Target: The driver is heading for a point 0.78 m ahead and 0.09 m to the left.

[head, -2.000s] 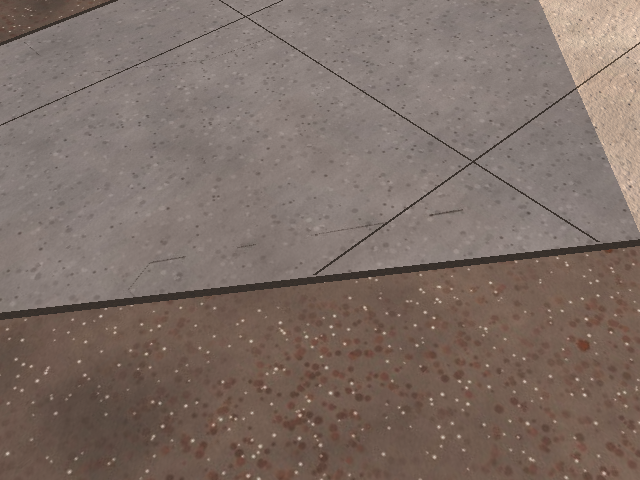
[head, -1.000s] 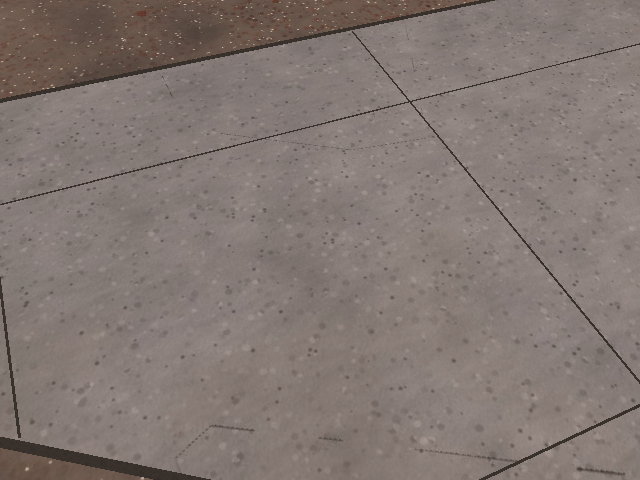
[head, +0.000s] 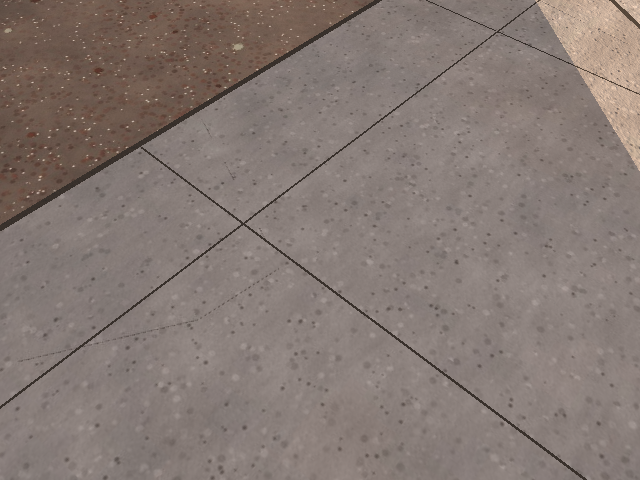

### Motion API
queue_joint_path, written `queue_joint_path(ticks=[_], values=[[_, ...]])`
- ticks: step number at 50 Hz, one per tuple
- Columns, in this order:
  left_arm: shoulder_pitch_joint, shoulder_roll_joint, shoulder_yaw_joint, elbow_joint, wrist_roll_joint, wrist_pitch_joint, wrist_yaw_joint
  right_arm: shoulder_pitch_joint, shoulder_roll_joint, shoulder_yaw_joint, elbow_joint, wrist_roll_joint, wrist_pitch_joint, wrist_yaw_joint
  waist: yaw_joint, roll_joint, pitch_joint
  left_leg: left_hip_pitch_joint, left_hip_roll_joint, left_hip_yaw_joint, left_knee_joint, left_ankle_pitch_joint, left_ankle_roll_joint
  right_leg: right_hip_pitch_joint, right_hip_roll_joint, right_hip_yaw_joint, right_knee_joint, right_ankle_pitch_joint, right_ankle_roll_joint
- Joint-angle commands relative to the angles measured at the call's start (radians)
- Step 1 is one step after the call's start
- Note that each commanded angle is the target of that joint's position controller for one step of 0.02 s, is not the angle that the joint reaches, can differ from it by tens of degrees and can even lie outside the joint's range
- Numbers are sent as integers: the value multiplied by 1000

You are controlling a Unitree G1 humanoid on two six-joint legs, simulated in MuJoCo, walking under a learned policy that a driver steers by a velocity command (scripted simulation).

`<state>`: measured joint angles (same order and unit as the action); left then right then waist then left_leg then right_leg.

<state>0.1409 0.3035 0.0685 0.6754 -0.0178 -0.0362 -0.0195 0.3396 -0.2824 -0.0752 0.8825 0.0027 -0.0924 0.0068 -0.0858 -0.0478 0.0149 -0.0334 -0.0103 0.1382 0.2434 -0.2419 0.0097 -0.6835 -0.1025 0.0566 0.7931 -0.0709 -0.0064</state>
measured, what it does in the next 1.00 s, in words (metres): walks ahead, turning left: right foot, then left foot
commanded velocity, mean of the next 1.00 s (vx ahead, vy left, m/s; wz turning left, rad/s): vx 0.50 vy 0.00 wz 0.26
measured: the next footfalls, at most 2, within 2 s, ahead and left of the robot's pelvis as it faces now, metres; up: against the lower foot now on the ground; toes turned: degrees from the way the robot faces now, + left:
right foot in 0.14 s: +0.25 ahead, -0.15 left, +0.00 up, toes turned -4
left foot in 0.70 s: +0.53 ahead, +0.12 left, +0.00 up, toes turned +15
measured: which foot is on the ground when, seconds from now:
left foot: down 0.00-0.16, up 0.18-0.68, down 0.70-1.00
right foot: up 0.00-0.12, down 0.14-0.68, up 0.70-1.00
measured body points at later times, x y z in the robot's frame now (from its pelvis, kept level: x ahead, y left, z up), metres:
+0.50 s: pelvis +0.27 -0.05 +0.00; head +0.29 -0.05 +0.45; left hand +0.30 +0.23 -0.12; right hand +0.44 -0.31 -0.11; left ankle +0.42 +0.13 -0.68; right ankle +0.21 -0.15 -0.74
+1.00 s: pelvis +0.54 +0.06 +0.00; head +0.57 +0.08 +0.45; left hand +0.63 +0.37 -0.09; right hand +0.70 -0.18 -0.11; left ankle +0.49 +0.11 -0.74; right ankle +0.76 -0.07 -0.68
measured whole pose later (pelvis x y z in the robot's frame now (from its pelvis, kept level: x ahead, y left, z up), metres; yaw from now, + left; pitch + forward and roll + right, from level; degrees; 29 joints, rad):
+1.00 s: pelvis +0.54 +0.06 +0.00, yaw +20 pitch +2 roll +0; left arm 0.10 0.29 0.06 0.73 0.01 -0.09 0.00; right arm 0.31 -0.26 -0.06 0.78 0.01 -0.06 0.00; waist -0.05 -0.04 0.03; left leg -0.12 -0.11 -0.06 0.29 -0.20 0.09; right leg -0.68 -0.12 0.06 0.77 -0.03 0.04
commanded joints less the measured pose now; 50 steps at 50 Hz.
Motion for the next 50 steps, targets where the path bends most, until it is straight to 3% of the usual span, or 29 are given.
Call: queue_joint_path(ticks=[1,3,5,6,7,8,9,10,11,12,13,15,18,21,25,29,32,33,34,35,36,37,38,39,40,42,44,47,50], values=[[-98,7,-13,-93,0,-19,-18,-37,-172,-32,-52,18,-8,0,15,99,46,-44,256,-107,-98,293,167,62,22,-49,-132,62,-15],[-138,23,-11,-117,-3,-21,-25,-5,-189,-36,-28,27,5,0,15,112,57,27,289,-115,-68,335,157,60,33,-59,-184,-1,-36],[-116,51,0,-122,1,-22,-27,-1,-208,-39,-12,33,18,-3,51,136,34,78,302,-103,13,520,137,137,67,-89,-232,-76,-68],[-29,75,15,-99,7,-23,-25,-13,-214,-37,-8,36,24,-5,111,141,-22,70,281,-68,124,682,116,282,102,-120,-277,-56,-91],[119,124,43,-50,9,-20,-18,-2,-194,-27,-5,32,27,-9,180,126,-114,-3,238,-24,304,746,86,517,130,-133,-294,-13,-118],[293,205,69,-19,17,-13,1,5,-141,-2,-28,5,20,-9,246,17,-251,-244,187,-11,618,451,44,845,-54,85,-252,57,-182],[301,277,72,-17,21,-12,4,113,-22,38,-46,-1,0,4,166,-223,-384,-596,7,-83,955,-319,-7,1092,-308,572,-377,-111,-338],[315,186,51,-23,21,-18,2,41,-131,9,-29,32,-16,9,224,-96,-388,-678,33,-242,1067,-357,6,1053,-307,619,-440,-180,-317],[263,154,38,-15,21,-25,1,-43,-158,-2,-64,56,-21,11,211,-82,-230,-749,73,-229,1077,-280,16,934,-271,445,-455,-119,-272],[199,124,28,-12,19,-31,0,-75,-144,0,-67,46,-20,5,174,-36,-154,-723,117,-213,1021,-189,16,801,-225,325,-479,-52,-243],[142,90,21,-12,23,-36,-3,-83,-137,-4,-63,30,-11,1,139,-38,-98,-683,142,-212,968,-129,11,689,-191,241,-515,-8,-226],[88,55,17,-6,30,-56,-6,-25,-102,-4,-40,32,23,-1,84,-57,-70,-576,165,-227,932,-52,2,562,-164,141,-596,15,-215],[80,67,27,26,36,-78,2,-55,-66,-1,-52,28,50,-8,65,-20,-13,-621,162,-251,865,41,-17,518,-166,30,-663,81,-216],[100,76,32,54,39,-79,16,-115,-56,-1,-72,21,48,0,77,-8,15,-668,147,-259,713,205,-22,556,-145,-80,-677,120,-190],[134,105,42,85,28,-72,30,-247,-30,14,-117,15,42,25,127,10,63,-642,128,-177,505,334,-6,591,-145,-186,-695,122,-162],[183,131,55,122,8,-44,35,-338,-36,17,-179,16,44,47,154,11,91,-689,112,-130,408,237,34,744,-188,-225,-631,201,-144],[160,170,65,121,-1,-20,45,-292,-74,-3,-202,19,48,58,102,-34,26,-560,34,-46,398,83,87,805,-195,-262,-459,624,-110],[146,181,67,117,-3,-10,49,-201,-105,-21,-187,22,50,56,47,-45,-32,-436,-11,-17,394,46,112,793,-181,-278,-320,763,-93],[131,176,61,112,-7,-4,52,-45,-159,-53,-149,25,51,47,-39,-24,-115,-205,-57,-15,331,98,149,711,-139,-304,-108,752,-59],[152,135,43,93,16,-13,55,101,-257,-89,-120,25,62,24,-87,104,-211,97,71,-247,302,120,212,460,-90,-308,210,411,-6],[248,-15,-3,43,41,-46,37,61,-342,-95,-132,29,52,22,49,326,-305,400,304,-829,184,-57,411,24,131,-162,534,-513,54],[125,72,7,33,-3,-86,22,94,-254,-70,-156,20,41,27,-38,192,-375,440,336,-958,55,-145,406,-87,124,36,609,-524,29],[40,108,17,7,-34,-106,15,58,-203,-57,-151,14,30,28,-42,151,-232,345,312,-813,42,-73,357,-157,77,34,579,-430,2],[28,99,14,10,-18,-116,22,-5,-173,-47,-162,19,24,26,2,70,-153,198,268,-694,49,20,321,-118,31,31,492,-344,-10],[27,106,21,20,11,-114,29,-73,-136,-37,-178,17,25,23,42,57,-97,58,229,-598,41,129,299,-48,4,27,407,-298,-4],[78,106,29,35,20,-88,26,-127,-102,-22,-205,-2,25,13,96,85,-79,-78,199,-508,-1,260,289,61,-26,23,336,-241,12],[83,75,22,37,26,-66,26,-109,-118,-24,-196,1,18,5,102,86,-62,-145,184,-429,-28,374,290,78,-27,-4,258,-189,39],[-13,46,9,9,29,-59,25,-66,-139,-26,-172,5,15,-9,71,96,-24,-167,142,-336,-48,420,252,58,-17,-23,63,3,61],[-102,28,-2,-5,17,-67,11,-33,-143,-23,-154,8,17,-14,27,115,-6,-158,116,-280,-54,320,207,105,17,-45,-145,199,52]])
